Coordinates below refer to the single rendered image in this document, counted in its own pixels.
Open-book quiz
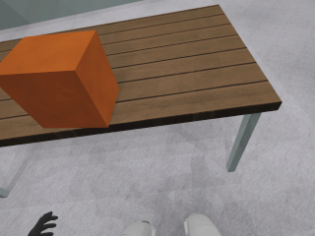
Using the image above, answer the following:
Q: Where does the robot thigh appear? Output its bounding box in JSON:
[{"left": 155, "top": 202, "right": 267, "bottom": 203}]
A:
[
  {"left": 183, "top": 214, "right": 221, "bottom": 236},
  {"left": 120, "top": 221, "right": 157, "bottom": 236}
]

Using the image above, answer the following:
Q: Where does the left robot thigh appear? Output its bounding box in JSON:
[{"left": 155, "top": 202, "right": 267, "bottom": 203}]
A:
[{"left": 120, "top": 221, "right": 157, "bottom": 236}]

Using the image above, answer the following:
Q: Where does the left robot hand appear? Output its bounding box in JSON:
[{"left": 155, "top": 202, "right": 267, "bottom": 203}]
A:
[{"left": 28, "top": 211, "right": 58, "bottom": 236}]

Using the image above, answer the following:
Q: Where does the right robot thigh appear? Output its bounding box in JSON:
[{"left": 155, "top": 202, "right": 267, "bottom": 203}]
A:
[{"left": 183, "top": 214, "right": 221, "bottom": 236}]

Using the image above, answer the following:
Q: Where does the carton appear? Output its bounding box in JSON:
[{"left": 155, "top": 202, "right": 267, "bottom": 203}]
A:
[{"left": 0, "top": 29, "right": 119, "bottom": 129}]

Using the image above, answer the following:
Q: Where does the table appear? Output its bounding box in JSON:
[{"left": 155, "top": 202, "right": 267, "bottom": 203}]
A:
[{"left": 0, "top": 4, "right": 283, "bottom": 199}]

